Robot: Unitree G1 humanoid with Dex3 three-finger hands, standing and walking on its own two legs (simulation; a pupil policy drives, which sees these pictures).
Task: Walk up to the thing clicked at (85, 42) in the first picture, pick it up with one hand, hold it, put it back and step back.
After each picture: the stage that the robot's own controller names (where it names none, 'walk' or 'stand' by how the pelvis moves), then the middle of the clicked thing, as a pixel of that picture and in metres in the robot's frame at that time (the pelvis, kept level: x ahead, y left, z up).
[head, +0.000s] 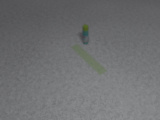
stand; (85, 34) +1.55 -0.01 -0.66
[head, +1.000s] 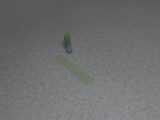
walk; (68, 44) +1.41 +0.28 -0.64
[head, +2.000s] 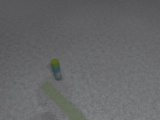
walk; (56, 70) +0.96 +0.32 -0.64
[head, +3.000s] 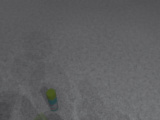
walk; (52, 100) +0.62 +0.24 -0.63
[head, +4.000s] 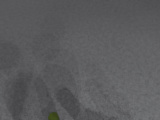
stand; out of the picture +0.45 +0.22 -0.65
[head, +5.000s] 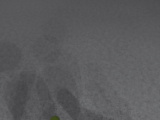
stand; out of the picture +0.45 +0.21 -0.65
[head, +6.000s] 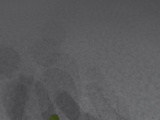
stand; out of the picture +0.46 +0.22 -0.66
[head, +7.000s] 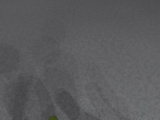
stand; out of the picture +0.45 +0.23 -0.66
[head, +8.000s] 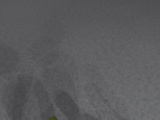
stand; out of the picture +0.45 +0.22 -0.66
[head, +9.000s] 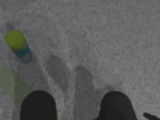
go down; (21, 49) +0.51 +0.27 -0.31
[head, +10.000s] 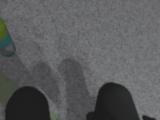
approach; (2, 39) +0.51 +0.30 -0.26
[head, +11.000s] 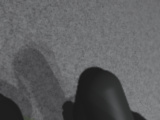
close in; out of the picture +0.48 +0.35 -0.17
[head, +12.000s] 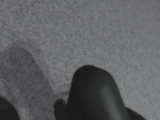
close; out of the picture +0.47 +0.37 -0.16
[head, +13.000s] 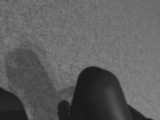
lift; out of the picture +0.42 +0.34 -0.16
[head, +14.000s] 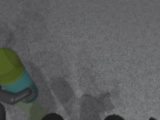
lift; (18, 81) +0.34 +0.21 +0.02
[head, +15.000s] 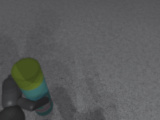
hold; (36, 91) +0.32 +0.17 +0.04
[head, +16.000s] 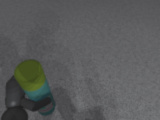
hold; (39, 92) +0.32 +0.16 +0.03
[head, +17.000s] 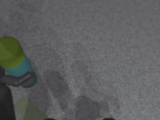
crouch; (19, 67) +0.41 +0.21 -0.03
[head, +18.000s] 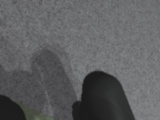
lower; out of the picture +0.50 +0.33 -0.09
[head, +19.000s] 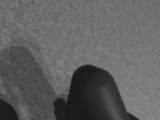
lower; out of the picture +0.44 +0.35 -0.17
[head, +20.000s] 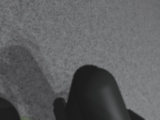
lower; out of the picture +0.45 +0.36 -0.17
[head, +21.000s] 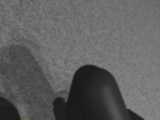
lower; out of the picture +0.45 +0.36 -0.17
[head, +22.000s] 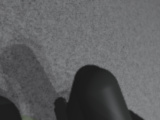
lower; out of the picture +0.44 +0.36 -0.17
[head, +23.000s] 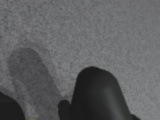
open; out of the picture +0.46 +0.33 -0.17
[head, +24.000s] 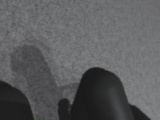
stand; out of the picture +0.45 +0.33 -0.18
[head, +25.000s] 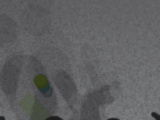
walk; (44, 87) +0.47 +0.23 -0.47
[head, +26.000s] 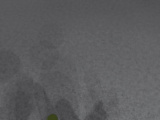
stand; out of the picture +0.44 +0.21 -0.60
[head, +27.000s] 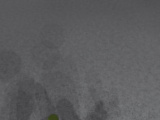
stand; out of the picture +0.44 +0.21 -0.60
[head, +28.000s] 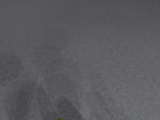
stand; out of the picture +0.45 +0.19 -0.65
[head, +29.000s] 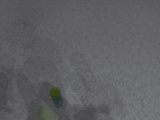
walk; (56, 98) +0.52 +0.19 -0.63
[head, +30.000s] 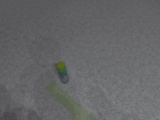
walk; (63, 73) +0.78 +0.23 -0.63
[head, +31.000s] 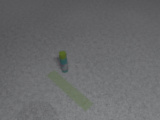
stand; (63, 62) +1.07 +0.23 -0.64
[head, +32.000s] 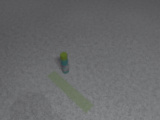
stand; (64, 63) +1.05 +0.21 -0.66
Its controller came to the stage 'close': yes
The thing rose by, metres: 0.67
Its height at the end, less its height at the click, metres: +0.00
